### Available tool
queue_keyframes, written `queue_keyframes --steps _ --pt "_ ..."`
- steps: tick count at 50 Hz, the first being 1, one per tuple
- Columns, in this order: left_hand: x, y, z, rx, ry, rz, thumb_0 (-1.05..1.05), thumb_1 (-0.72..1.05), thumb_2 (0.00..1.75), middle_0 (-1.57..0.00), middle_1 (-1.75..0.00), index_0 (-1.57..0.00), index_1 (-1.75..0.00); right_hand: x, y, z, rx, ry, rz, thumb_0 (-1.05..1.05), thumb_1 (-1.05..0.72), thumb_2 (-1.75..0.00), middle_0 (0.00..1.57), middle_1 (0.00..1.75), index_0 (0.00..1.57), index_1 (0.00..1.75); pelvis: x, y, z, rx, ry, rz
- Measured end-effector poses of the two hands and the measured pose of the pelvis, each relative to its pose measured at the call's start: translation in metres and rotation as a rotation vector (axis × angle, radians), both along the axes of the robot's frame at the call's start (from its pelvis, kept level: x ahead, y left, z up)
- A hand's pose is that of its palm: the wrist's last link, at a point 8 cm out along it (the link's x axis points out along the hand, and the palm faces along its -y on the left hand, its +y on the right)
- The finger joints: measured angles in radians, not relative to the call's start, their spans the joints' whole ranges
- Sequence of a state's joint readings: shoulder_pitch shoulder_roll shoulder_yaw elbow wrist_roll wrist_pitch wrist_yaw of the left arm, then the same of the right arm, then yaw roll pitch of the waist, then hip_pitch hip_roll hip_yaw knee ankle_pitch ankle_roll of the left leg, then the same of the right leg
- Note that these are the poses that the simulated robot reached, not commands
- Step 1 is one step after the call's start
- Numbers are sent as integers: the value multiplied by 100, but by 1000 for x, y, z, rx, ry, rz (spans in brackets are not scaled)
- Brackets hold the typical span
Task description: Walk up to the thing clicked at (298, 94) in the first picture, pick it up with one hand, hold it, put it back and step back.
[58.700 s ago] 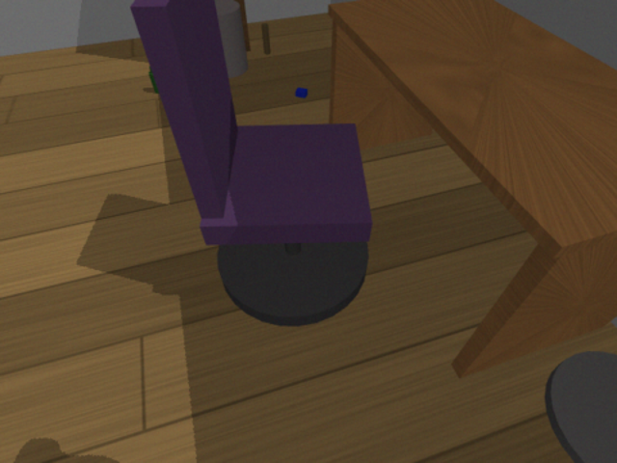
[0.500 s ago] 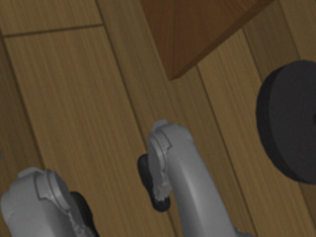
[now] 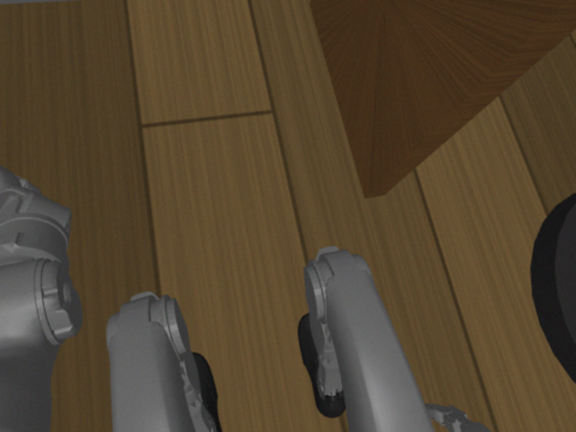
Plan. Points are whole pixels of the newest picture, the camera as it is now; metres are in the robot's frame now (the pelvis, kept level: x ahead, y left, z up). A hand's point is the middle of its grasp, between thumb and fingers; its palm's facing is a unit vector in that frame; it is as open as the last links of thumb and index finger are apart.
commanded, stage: lift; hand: left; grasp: from above
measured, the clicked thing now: (16, 219) +0.47 +0.31 -0.14
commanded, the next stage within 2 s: hold in 1.14 s
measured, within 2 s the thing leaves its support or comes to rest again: neither
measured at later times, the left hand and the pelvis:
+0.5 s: hand out of the picture +0.40 +0.24 +0.09, palm faces -0.21 -0.37 -0.91, open 5.7 cm; pelvis +0.02 -0.02 +0.18, yaw +2 degrees
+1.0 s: hand out of the picture +0.40 +0.23 +0.25, palm faces -0.23 -0.39 -0.89, open 5.7 cm; pelvis +0.06 -0.02 +0.32, yaw +3 degrees
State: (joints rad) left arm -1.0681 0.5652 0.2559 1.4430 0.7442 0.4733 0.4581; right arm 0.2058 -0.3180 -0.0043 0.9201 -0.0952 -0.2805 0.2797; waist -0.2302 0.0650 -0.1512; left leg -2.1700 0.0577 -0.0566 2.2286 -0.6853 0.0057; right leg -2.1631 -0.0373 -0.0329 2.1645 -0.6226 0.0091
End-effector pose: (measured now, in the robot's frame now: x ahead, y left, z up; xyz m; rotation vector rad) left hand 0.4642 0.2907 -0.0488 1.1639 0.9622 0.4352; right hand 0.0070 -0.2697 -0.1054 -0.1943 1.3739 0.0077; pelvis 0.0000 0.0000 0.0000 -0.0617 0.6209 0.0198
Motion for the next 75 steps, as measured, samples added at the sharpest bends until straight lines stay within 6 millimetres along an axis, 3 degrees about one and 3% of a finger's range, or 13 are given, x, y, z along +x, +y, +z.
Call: queue_keyframes --steps 6,12,27,37,54,64,75 --pt "-20 -4 41 8 2 0 -5 50 14 -83 -34 -113 -38 27 -6 23 -17 -82 -2 1 -91 -90 20 30 20 30 -1 -4 32 15 -9 6" --pt "-39 -16 85 3 7 -4 -6 49 15 -85 -32 -114 -37 51 -11 59 -47 -153 -12 1 -92 -90 20 30 20 30 -1 -8 74 26 -22 6" --pt "-63 -43 220 5 40 1 -6 44 21 -89 -28 -112 -35 105 -12 180 -97 -287 -64 1 -92 -90 20 30 20 30 22 -17 196 46 -137 7" --pt "-64 -51 294 6 64 32 -5 43 24 -88 -29 -109 -37 123 -12 250 -102 -318 -83 1 -92 -90 20 30 20 30 45 -21 263 49 -230 17" --pt "-70 -50 365 -12 74 36 -5 46 20 -85 -32 -111 -39 130 4 316 -73 -293 -74 1 -91 -90 20 30 20 30 67 -13 331 57 -353 28" --pt "-77 -44 387 -11 75 20 -6 48 17 -83 -34 -112 -41 147 16 338 -46 -337 -56 1 -91 -90 20 30 20 30 75 -5 351 63 -419 29" --pt "-72 -45 405 -3 59 33 -5 48 16 -83 -37 -107 -41 172 23 350 -19 -381 -22 1 -91 -90 20 30 20 30 83 -2 361 69 -455 25"
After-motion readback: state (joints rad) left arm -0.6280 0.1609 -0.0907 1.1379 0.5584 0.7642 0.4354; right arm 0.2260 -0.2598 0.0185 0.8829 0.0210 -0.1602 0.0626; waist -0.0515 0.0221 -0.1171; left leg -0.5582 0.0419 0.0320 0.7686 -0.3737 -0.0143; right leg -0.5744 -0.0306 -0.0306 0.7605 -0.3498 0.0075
